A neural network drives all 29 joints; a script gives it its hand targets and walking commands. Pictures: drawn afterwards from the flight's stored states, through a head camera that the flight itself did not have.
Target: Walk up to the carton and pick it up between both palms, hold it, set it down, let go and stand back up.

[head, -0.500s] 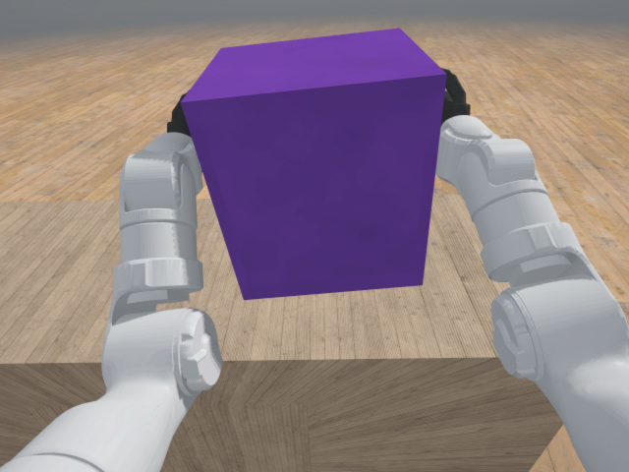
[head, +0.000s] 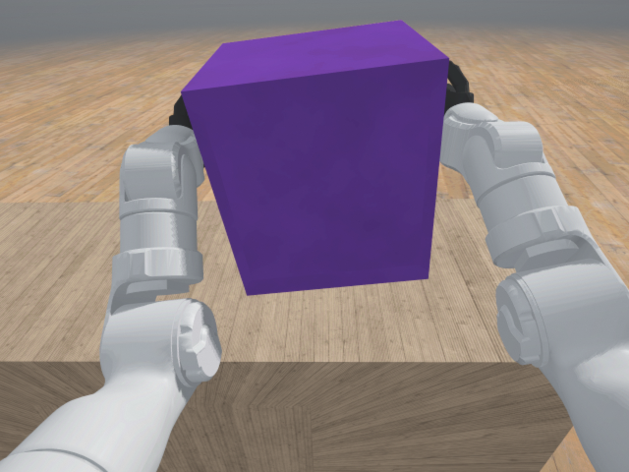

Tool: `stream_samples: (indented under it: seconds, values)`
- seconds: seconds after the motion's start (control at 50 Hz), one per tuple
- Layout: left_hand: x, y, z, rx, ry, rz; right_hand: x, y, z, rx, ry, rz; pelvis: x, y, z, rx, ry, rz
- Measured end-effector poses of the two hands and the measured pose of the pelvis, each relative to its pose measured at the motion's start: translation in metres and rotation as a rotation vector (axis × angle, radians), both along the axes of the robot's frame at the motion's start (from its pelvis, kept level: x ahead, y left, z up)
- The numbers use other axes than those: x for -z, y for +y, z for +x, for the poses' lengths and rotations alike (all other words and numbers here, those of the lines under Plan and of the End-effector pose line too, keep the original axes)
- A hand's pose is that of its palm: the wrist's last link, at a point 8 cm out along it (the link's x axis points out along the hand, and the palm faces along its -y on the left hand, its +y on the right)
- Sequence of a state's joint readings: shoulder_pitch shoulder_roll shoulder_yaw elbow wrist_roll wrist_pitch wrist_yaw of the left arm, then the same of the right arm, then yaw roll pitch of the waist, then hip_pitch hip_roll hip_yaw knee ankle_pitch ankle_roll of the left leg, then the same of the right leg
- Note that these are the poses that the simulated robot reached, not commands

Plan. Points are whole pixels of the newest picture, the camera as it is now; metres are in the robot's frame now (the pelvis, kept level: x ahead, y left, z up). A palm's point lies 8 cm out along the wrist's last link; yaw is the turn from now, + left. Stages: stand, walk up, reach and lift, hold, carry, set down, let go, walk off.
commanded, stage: hold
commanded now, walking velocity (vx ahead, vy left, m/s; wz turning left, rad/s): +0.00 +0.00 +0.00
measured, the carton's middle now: (323, 158) +0.37 +0.00 +0.29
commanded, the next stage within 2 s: none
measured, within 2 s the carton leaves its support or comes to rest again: neither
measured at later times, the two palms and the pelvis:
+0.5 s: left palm (185, 144) +0.37 +0.16 +0.31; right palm (453, 124) +0.37 -0.15 +0.32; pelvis +0.00 +0.00 +0.00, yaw +1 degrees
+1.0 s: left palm (184, 138) +0.38 +0.16 +0.32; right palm (449, 121) +0.38 -0.15 +0.33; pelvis +0.00 +0.00 +0.00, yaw +1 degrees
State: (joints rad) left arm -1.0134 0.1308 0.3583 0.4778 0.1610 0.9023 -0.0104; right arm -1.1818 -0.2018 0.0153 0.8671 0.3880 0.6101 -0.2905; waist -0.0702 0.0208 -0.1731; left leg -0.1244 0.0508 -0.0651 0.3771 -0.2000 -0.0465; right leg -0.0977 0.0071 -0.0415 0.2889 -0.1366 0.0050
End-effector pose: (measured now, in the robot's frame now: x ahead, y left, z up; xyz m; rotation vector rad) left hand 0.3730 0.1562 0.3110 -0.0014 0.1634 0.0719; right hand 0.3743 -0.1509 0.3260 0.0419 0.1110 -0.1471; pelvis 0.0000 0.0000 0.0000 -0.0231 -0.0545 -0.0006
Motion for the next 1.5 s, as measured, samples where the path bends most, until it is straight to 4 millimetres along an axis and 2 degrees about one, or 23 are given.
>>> stream_samples:
  seconds: [0.28,0.5,0.72,0.98,1.12,1.26,1.36,1.5]
  values:
    - [0.006,0.000,-0.002,-0.001,0.014,-0.007,0.008,-0.001,-0.003,-0.003,0.019,-0.009,0.000,-0.002,0.001,-0.003,-0.003,-0.001]
    - [-0.001,0.001,-0.001,-0.009,-0.005,-0.005,0.002,0.001,0.000,-0.002,0.005,0.015,0.000,-0.002,0.001,-0.009,0.008,-0.002]
    - [0.000,-0.003,-0.005,-0.001,0.001,-0.013,0.002,-0.004,-0.007,0.007,0.015,0.017,0.000,-0.001,0.000,-0.007,-0.004,-0.001]
    - [-0.007,0.004,0.005,-0.012,0.001,-0.003,-0.001,0.003,0.007,-0.006,0.020,0.008,0.000,-0.003,0.004,-0.011,0.019,0.000]
    - [0.003,0.004,0.009,-0.009,0.009,0.007,0.009,0.003,0.010,-0.006,0.034,-0.002,0.000,-0.002,0.009,-0.013,0.014,-0.004]
    - [0.012,0.002,0.006,-0.007,0.000,0.001,0.018,0.001,0.005,-0.002,0.033,-0.005,0.000,-0.001,0.010,-0.012,0.009,-0.008]
    - [0.009,0.001,-0.002,-0.013,-0.013,-0.009,0.016,-0.001,-0.002,-0.002,0.021,0.010,0.001,0.001,0.008,-0.008,0.006,-0.008]
    - [-0.007,0.001,-0.007,-0.021,-0.017,-0.020,0.005,-0.001,-0.007,-0.002,0.025,0.035,0.001,0.000,0.002,-0.009,0.005,-0.003]
